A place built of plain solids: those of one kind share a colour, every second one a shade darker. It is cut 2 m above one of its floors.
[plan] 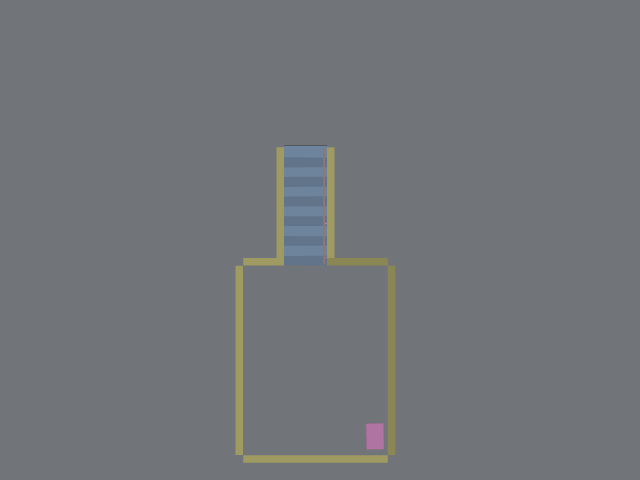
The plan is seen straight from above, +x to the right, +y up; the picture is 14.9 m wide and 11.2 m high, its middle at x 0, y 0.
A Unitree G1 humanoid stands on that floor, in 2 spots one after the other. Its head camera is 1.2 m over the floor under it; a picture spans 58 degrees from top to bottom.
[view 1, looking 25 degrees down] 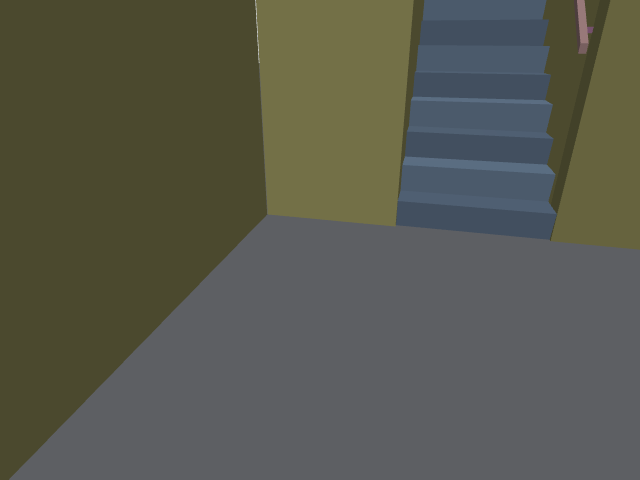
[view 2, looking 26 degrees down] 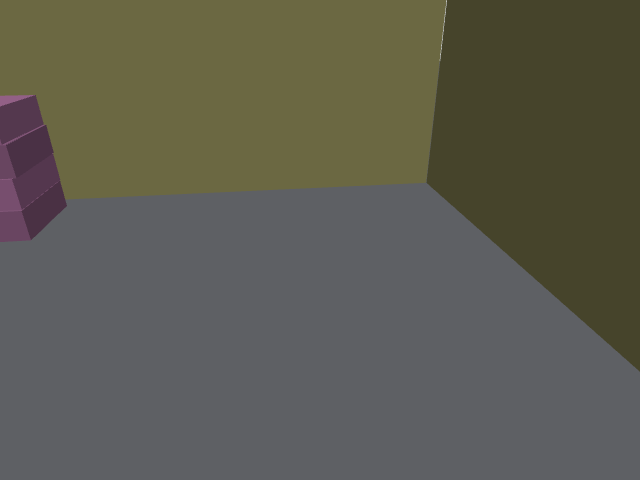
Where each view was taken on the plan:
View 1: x -0.68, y -3.44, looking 104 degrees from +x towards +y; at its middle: ground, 2.84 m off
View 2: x -0.38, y -1.59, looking -98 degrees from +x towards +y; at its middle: ground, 2.74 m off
